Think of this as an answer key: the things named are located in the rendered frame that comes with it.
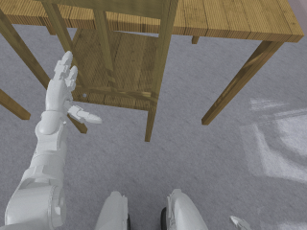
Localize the robot left hand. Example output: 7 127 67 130
45 51 103 124

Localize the right robot shin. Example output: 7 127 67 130
166 189 181 230

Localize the left robot forearm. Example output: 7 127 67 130
5 110 68 225

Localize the table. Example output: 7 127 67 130
0 0 305 126

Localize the robot left upper arm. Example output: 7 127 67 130
0 185 67 230

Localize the robot left thigh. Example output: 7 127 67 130
94 195 129 230

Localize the chair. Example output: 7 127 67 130
0 0 178 142

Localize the robot right hand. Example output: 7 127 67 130
229 216 252 230

